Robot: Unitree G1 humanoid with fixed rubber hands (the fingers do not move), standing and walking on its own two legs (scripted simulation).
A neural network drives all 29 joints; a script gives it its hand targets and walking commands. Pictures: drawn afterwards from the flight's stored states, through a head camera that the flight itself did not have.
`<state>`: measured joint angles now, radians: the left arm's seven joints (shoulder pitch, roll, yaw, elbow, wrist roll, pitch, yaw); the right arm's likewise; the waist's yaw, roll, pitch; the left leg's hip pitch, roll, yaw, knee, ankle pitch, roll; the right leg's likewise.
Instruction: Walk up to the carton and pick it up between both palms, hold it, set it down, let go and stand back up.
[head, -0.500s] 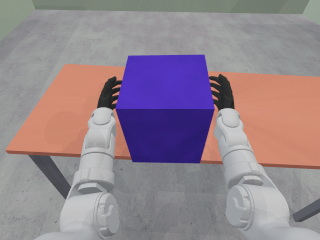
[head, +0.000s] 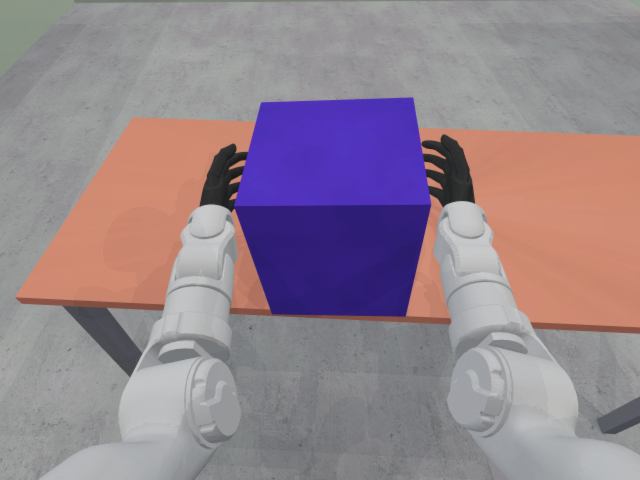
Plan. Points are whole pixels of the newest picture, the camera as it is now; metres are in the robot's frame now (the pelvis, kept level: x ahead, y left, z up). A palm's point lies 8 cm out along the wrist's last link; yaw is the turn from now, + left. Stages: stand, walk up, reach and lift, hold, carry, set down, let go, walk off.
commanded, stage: set down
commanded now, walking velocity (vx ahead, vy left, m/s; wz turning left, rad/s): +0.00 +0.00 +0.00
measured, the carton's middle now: (336, 214) +0.46 -0.02 +0.07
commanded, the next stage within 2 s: none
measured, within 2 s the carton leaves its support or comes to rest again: rests again in 0.76 s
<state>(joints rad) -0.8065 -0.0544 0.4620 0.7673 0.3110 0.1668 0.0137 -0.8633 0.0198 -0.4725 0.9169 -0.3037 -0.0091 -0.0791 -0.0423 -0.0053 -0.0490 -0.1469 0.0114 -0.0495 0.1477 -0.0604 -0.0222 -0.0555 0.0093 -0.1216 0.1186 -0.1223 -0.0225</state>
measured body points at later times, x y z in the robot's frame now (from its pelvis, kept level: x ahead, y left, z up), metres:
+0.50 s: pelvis +0.01 +0.00 +0.00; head +0.05 -0.01 +0.45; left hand +0.46 +0.12 +0.11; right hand +0.45 -0.18 +0.12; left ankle +0.01 +0.14 -0.75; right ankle -0.04 -0.09 -0.75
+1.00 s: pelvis +0.01 +0.00 +0.00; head +0.07 -0.01 +0.44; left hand +0.47 +0.12 +0.10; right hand +0.46 -0.19 +0.11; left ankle +0.01 +0.14 -0.75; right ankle -0.04 -0.09 -0.75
